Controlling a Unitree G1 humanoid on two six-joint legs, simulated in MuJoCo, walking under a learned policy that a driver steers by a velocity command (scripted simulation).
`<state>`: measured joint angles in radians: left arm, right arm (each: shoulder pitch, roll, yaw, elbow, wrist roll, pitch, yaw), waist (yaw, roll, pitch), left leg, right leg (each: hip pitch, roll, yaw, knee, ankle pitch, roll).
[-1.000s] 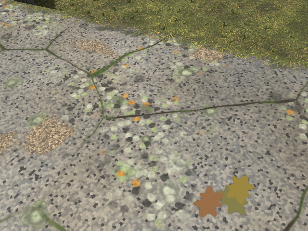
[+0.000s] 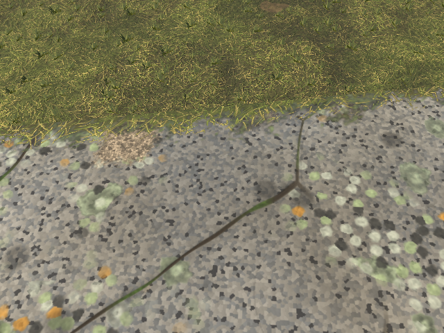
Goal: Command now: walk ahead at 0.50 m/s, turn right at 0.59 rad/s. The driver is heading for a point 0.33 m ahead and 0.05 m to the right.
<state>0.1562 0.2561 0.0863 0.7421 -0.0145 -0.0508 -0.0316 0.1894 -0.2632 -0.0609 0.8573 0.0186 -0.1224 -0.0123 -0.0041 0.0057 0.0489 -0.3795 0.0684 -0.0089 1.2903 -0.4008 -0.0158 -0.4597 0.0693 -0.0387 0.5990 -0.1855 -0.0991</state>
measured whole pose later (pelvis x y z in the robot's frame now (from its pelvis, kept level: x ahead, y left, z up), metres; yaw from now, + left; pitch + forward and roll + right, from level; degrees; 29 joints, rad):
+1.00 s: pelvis +0.29 +0.02 +0.00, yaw -12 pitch +0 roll +0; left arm 0.25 0.19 0.05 0.76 0.01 -0.01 0.03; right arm 0.16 -0.21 -0.04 0.86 -0.01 -0.02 -0.01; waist -0.01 0.00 0.02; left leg -0.33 0.00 0.02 0.60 -0.27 0.00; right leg -0.26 -0.01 0.05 0.62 -0.36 0.02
